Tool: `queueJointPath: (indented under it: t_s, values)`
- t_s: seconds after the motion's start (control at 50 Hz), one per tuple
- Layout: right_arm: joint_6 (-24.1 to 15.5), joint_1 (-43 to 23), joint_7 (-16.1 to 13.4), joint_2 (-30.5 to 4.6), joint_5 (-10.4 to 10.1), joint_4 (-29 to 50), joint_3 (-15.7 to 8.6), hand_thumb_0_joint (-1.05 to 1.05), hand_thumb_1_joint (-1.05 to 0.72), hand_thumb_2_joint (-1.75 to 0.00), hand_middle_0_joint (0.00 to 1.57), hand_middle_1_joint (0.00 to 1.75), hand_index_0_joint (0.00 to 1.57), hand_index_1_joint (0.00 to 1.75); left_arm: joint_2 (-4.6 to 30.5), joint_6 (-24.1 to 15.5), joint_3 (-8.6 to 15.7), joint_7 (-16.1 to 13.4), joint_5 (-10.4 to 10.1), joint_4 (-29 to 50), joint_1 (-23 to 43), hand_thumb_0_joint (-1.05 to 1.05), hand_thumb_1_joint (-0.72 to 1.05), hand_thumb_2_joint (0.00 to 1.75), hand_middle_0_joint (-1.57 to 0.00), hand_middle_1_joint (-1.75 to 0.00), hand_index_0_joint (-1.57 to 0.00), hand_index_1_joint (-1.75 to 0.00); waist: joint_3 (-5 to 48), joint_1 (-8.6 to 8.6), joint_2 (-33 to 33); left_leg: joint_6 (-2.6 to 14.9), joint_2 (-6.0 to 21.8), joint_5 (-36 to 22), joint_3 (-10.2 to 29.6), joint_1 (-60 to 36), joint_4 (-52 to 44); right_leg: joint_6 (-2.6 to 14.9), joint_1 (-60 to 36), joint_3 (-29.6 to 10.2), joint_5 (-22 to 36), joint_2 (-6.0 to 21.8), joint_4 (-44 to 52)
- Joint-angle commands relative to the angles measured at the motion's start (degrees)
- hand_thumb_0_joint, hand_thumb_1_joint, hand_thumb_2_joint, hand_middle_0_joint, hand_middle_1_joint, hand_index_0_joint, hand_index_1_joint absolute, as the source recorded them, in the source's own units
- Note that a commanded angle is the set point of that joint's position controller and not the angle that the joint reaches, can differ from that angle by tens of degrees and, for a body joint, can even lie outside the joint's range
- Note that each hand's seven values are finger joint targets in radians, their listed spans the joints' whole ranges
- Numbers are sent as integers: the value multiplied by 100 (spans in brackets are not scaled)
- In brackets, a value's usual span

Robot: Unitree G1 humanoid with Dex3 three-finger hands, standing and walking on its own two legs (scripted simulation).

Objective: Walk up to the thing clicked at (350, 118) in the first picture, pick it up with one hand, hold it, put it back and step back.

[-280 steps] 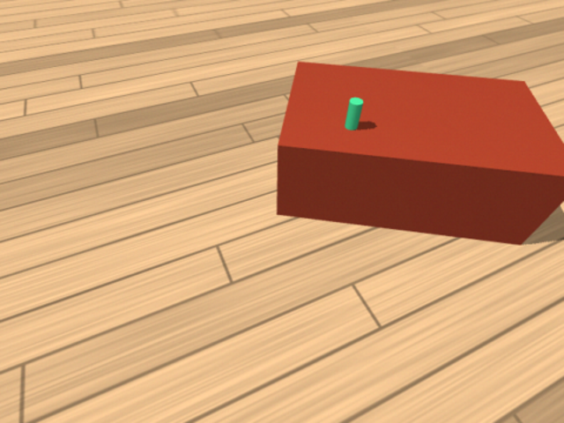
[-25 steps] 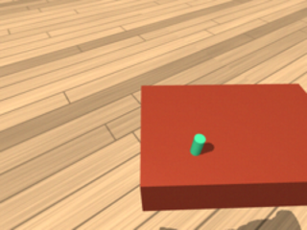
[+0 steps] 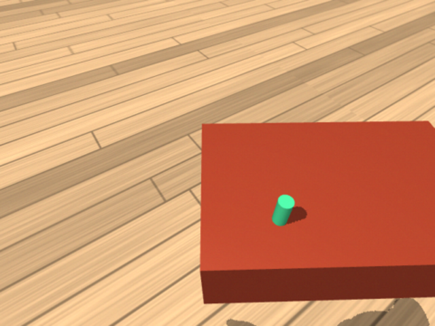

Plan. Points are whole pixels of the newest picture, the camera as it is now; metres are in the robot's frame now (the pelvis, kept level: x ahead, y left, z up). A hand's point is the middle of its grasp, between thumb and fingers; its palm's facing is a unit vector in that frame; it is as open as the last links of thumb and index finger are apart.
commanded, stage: stand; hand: right
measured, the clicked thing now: (282, 210) +0.50 -0.23 -0.30
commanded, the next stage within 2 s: go down in 1.56 s
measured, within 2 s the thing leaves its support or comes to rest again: neither
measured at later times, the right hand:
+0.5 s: hand out of the picture +0.07 -0.25 -0.16, palm faces -0.04 +0.94 -0.33, open 7.4 cm
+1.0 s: hand out of the picture +0.05 -0.25 -0.16, palm faces -0.04 +0.94 -0.33, open 7.4 cm
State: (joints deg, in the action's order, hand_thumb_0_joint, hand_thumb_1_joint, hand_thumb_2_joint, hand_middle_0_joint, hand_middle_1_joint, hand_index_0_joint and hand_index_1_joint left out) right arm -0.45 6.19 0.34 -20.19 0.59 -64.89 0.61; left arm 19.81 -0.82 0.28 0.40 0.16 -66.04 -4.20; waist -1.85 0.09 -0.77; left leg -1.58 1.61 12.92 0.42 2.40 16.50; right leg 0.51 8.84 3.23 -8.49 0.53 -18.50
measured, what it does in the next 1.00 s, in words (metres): stands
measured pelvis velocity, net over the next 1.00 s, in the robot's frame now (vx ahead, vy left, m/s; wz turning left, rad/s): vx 0.00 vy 0.00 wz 0.00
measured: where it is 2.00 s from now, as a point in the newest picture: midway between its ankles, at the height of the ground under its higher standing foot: outside the picture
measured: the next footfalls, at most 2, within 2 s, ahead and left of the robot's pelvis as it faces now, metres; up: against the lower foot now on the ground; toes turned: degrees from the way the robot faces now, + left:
none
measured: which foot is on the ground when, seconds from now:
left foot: down 0.00-1.00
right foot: down 0.00-1.00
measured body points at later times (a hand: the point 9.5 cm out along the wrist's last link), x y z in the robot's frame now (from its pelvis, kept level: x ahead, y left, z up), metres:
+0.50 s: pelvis +0.00 +0.00 +0.00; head +0.01 -0.01 +0.45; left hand +0.08 +0.30 -0.13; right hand +0.07 -0.30 -0.14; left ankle -0.04 +0.14 -0.75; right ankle +0.02 -0.11 -0.75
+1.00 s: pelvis +0.00 +0.00 +0.00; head +0.01 -0.01 +0.45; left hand +0.07 +0.30 -0.13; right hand +0.06 -0.30 -0.14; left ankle -0.04 +0.14 -0.75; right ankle +0.02 -0.11 -0.75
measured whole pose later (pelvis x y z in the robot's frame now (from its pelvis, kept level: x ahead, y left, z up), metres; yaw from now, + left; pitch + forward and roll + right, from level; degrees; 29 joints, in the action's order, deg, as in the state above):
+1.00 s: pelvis +0.00 +0.00 +0.00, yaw +0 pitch -1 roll +0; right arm -0.3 8.2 0.4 -20.3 0.8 -64.8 0.4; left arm 19.8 -0.6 0.2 0.4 0.2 -66.1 -5.8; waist -2.2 0.2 -1.0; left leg -1.8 1.9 12.9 0.2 2.5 16.5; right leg 0.8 9.1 3.1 -8.5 0.3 -18.7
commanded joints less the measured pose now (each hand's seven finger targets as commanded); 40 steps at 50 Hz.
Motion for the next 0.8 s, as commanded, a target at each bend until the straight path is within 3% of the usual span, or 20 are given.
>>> queueJointPath:
  t_s: [0.0,0.42,0.52,0.64,0.78]
  values:
    - [-107,-137,-89,-1220,-6,343,-262,0,-90,-90,20,30,20,30,1238,-133,211,-91,19,323,197,0,90,90,-20,-30,-20,-30,398,-25,40,213,654,-966,374,369,-211,59,-557,-710,1051,764,174]
    - [-127,-107,-113,-1240,-6,368,-243,0,-90,-90,20,30,20,30,1221,-113,211,-87,7,331,133,0,90,90,-20,-30,-20,-30,417,11,-19,210,679,-1318,357,230,-202,80,-566,-691,1363,764,112]
    - [-109,-93,-108,-1229,-6,379,-254,0,-90,-90,20,30,20,30,1233,-117,206,-90,10,338,116,0,90,90,-20,-30,-20,-30,369,-1,17,231,657,-1091,344,263,-227,80,-514,-718,1220,771,184]
    - [-92,-46,-94,-1207,21,356,-269,0,-90,-90,20,30,20,30,1299,-91,230,-85,21,351,150,0,90,90,-20,-30,-20,-30,181,10,93,253,633,-431,392,433,-327,70,-316,-739,234,713,287]
    - [-116,-2,-82,-1191,23,377,-265,0,-90,-90,20,30,20,30,1266,-129,216,-79,10,392,149,0,90,90,-20,-30,-20,-30,356,-5,13,247,636,-773,367,382,-250,91,-452,-775,889,761,225]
